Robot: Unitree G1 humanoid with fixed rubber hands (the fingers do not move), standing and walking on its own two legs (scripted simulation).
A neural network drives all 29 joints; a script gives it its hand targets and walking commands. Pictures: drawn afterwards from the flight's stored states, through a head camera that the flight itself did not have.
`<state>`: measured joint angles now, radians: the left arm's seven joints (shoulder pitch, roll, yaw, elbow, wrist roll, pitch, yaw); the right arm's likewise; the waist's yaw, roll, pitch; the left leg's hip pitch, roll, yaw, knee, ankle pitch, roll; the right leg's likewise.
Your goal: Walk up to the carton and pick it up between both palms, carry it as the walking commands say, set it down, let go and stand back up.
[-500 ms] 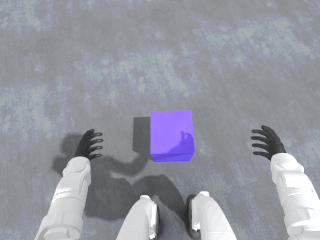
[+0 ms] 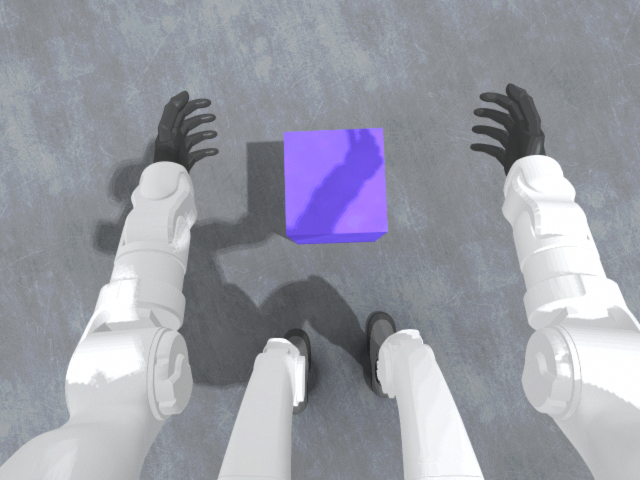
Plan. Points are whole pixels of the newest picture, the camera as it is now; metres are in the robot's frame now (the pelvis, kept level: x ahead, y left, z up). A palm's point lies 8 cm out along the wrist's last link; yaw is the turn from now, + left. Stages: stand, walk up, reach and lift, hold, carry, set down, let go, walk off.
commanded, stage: reach and lift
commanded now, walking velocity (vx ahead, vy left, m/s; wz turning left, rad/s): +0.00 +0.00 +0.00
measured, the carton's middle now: (334, 193) +0.51 +0.00 -0.54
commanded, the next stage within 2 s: none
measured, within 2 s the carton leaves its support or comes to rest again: neither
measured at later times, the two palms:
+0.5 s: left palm (211, 164) +0.49 +0.17 -0.19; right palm (480, 158) +0.48 -0.20 -0.19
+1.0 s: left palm (243, 188) +0.49 +0.17 -0.35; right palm (443, 183) +0.48 -0.19 -0.35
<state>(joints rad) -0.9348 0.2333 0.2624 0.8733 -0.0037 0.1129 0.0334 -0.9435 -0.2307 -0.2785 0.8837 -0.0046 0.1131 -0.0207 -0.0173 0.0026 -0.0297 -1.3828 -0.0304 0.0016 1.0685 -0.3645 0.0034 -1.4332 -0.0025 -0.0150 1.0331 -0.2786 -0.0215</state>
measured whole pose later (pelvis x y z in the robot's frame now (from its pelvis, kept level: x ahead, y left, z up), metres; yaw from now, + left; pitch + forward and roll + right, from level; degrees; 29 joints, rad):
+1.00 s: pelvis -0.04 +0.00 -0.20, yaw +1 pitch +49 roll +2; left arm -1.24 0.26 0.21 0.97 -0.11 0.09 0.11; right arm -1.24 -0.29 -0.23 1.00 0.10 0.08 -0.11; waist -0.01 0.00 0.02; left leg -2.14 -0.06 0.00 1.86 -0.57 -0.02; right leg -2.20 0.03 0.01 1.81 -0.46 -0.01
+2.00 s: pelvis -0.05 +0.00 -0.30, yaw +2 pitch +38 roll +0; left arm -1.42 0.29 0.03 1.14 -0.23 0.03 0.15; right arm -1.43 -0.34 -0.09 1.20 0.24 0.00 -0.11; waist -0.02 0.01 0.33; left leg -2.26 -0.07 0.01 2.22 -0.61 -0.01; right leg -2.31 0.00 -0.01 2.16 -0.51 -0.01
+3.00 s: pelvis -0.04 +0.00 -0.31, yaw +3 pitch +37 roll +0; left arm -1.35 0.17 0.21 1.01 -0.04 0.16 0.15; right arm -1.36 -0.25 -0.24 1.04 0.05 0.17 -0.10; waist -0.04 0.02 0.30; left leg -2.25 -0.11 0.00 2.25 -0.65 -0.02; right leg -2.29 0.04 0.01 2.21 -0.56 0.02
